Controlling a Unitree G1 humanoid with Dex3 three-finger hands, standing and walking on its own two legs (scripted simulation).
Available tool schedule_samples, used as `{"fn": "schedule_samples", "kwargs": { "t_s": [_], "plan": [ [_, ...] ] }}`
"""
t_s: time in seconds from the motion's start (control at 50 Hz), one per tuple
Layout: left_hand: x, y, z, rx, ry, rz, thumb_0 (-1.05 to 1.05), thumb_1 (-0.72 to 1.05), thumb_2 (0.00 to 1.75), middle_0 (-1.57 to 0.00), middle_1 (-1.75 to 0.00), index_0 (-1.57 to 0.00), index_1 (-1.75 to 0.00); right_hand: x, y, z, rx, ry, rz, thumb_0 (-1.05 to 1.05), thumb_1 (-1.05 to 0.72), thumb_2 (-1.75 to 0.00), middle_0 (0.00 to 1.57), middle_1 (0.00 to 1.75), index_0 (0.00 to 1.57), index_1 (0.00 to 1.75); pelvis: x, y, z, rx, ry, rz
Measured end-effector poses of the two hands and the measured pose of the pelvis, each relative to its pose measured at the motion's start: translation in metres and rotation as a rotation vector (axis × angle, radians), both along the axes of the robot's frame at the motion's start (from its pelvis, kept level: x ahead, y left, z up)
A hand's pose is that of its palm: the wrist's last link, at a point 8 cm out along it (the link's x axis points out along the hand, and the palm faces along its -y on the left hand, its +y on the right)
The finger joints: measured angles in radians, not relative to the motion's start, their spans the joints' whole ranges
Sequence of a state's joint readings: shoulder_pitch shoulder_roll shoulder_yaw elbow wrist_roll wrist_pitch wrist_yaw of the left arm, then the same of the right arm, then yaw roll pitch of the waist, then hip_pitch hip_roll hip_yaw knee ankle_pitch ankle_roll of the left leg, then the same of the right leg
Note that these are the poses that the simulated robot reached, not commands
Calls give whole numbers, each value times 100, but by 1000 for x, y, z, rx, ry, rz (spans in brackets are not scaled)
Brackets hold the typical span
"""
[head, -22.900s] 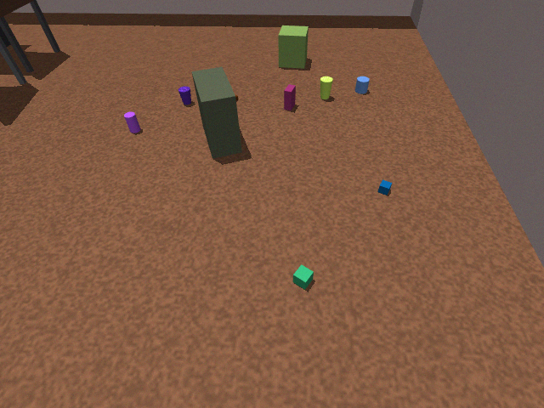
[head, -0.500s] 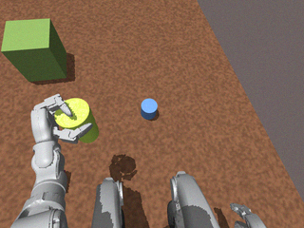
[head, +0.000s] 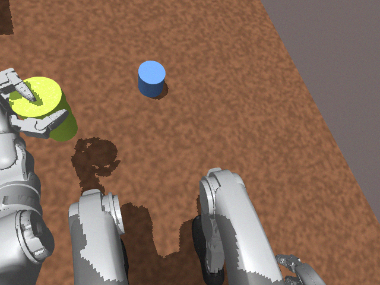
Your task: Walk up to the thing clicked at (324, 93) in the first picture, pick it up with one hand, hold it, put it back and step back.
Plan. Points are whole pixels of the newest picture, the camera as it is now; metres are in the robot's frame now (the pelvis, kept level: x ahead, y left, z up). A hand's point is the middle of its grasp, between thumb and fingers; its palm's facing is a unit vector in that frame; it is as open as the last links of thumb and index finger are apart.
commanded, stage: crouch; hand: left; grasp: from the side
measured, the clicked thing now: (51, 114) +0.50 +0.23 -0.11
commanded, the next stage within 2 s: lower in 0.70 s
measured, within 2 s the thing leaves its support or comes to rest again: neither
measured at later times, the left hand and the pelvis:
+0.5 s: hand (49, 112) +0.52 +0.24 -0.15, palm faces +0.22 -0.98 -0.05, open 7.0 cm; pelvis +0.00 +0.01 -0.06, yaw -5 degrees
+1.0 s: hand (55, 116) +0.53 +0.24 -0.20, palm faces +0.22 -0.97 -0.06, open 7.0 cm; pelvis +0.00 +0.01 -0.07, yaw -8 degrees
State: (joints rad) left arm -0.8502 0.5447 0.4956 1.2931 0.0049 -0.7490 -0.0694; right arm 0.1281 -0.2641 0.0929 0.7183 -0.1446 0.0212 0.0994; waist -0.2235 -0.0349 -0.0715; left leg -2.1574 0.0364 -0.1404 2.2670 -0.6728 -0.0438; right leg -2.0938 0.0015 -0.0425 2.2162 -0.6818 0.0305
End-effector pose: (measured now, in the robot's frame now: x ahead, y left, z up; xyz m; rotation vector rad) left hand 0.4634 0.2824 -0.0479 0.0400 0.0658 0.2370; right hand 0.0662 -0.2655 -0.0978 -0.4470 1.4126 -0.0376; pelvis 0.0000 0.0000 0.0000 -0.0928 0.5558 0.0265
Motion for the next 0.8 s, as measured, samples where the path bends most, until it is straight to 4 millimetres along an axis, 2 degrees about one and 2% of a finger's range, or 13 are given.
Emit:
{"fn": "schedule_samples", "kwargs": {
  "t_s": [0.14, 0.26, 0.46, 0.62, 0.8],
  "plan": [
    [14, 1, -32, -15, 1, 4, 0, -48, 98, -61, -107, -126, -142, -24, -2, -19, -23, 73, -1, 0, -95, -92, 20, 30, 20, 30, -2, 1, -26, -20, -27, -15],
    [20, 1, -57, -16, 7, 2, 0, -45, 96, -60, -106, -126, -140, -32, -3, -30, -37, 112, 14, 0, -94, -92, 21, 30, 21, 30, -2, 3, -42, -38, -46, -27],
    [23, 5, -92, -10, 21, -14, 0, -39, 95, -56, -104, -127, -140, -27, -1, -36, -64, 152, 71, 0, -93, -91, 21, 30, 21, 30, 0, 6, -57, -66, -75, -41],
    [25, 11, -108, -2, 22, -16, 0, -40, 94, -57, -104, -128, -140, -18, 0, -35, -88, 163, 126, 0, -93, -91, 21, 30, 21, 30, 0, 9, -63, -89, -99, -47],
    [30, 9, -123, 3, 30, -33, 0, -41, 94, -57, -105, -130, -141, -12, 2, -30, -112, 174, 179, -1, -93, -91, 21, 30, 21, 30, -1, 11, -66, -113, -124, -53]
  ]
}}
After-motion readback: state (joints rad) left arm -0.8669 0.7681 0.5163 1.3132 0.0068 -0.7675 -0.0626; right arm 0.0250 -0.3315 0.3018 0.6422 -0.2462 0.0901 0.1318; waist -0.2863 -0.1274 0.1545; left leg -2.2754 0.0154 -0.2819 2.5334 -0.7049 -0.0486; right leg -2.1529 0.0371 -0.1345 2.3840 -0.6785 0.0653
